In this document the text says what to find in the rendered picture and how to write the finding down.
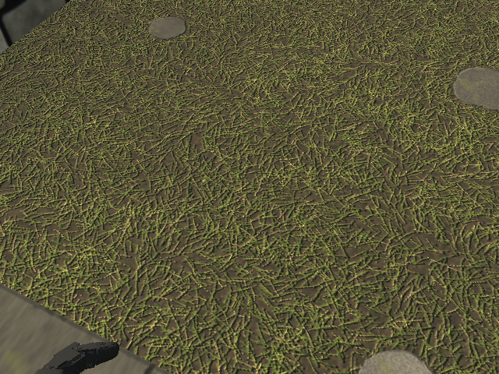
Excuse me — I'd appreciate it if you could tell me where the robot left hand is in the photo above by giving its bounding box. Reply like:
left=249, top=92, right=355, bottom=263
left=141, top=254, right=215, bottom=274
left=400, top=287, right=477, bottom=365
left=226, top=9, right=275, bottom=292
left=34, top=342, right=119, bottom=374

